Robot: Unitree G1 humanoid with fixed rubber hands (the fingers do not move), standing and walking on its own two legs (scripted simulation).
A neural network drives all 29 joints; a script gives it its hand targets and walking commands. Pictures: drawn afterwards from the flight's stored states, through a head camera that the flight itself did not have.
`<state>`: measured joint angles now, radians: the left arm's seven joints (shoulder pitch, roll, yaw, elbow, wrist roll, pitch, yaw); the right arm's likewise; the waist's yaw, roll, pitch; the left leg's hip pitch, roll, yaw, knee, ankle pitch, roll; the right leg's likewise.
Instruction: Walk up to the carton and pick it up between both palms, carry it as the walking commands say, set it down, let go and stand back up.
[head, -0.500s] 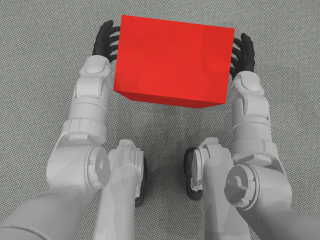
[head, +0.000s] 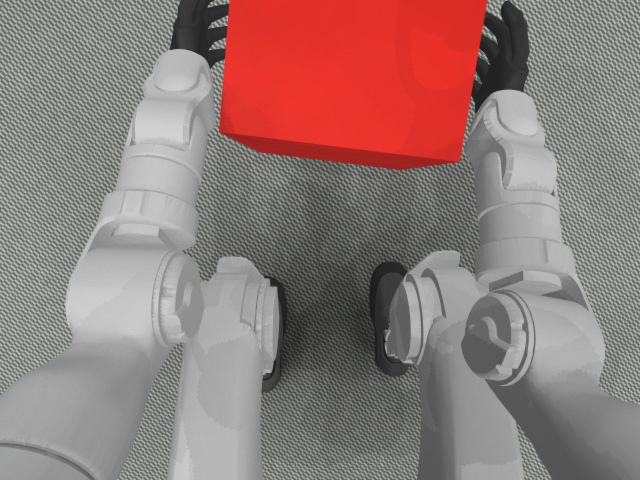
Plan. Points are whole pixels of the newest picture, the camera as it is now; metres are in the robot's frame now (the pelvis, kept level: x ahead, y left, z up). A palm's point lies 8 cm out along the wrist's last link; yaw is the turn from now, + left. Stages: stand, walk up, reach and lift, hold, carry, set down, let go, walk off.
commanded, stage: set down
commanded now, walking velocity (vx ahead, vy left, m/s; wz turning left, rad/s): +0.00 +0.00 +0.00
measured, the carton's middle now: (341, 94) +0.51 -0.01 -0.21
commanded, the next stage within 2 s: none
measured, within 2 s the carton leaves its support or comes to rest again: rests again in 1.92 s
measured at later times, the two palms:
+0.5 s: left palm (206, 65) +0.53 +0.14 -0.17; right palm (494, 85) +0.50 -0.17 -0.14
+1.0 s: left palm (214, 75) +0.53 +0.14 -0.19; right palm (490, 87) +0.51 -0.18 -0.16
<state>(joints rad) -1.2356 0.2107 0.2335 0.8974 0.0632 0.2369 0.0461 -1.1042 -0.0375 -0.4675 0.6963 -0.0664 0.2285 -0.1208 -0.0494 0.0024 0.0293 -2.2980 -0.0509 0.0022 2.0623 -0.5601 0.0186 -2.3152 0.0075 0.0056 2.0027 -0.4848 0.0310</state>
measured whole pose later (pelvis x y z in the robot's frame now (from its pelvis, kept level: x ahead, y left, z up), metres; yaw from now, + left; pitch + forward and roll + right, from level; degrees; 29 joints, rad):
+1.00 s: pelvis +0.00 +0.00 -0.03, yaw -1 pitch +41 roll -2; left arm -1.30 0.27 0.11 1.07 -0.01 0.17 0.09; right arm -1.24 -0.14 -0.39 0.96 0.04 0.14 -0.11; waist -0.08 -0.04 0.13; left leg -2.33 -0.05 0.01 2.19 -0.59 0.03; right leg -2.35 0.03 0.02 2.13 -0.50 0.05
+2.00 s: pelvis -0.01 +0.00 -0.03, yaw -2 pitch +38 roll -3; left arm -1.37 0.35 0.01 1.17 -0.09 0.02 0.08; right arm -1.30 -0.22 -0.24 1.13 0.17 -0.01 -0.14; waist -0.06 -0.04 0.27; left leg -2.28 -0.03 -0.02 2.19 -0.58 0.01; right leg -2.30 0.06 0.00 2.11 -0.48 0.05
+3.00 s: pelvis +0.01 +0.00 +0.07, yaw -1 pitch +46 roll -2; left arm -1.14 0.42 0.15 0.92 -0.08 0.14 -0.03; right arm -0.99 -0.19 -0.27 0.73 0.13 0.13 -0.12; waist -0.08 0.01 -0.02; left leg -2.08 -0.04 -0.03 1.83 -0.55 0.01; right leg -2.09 0.04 0.00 1.77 -0.47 0.03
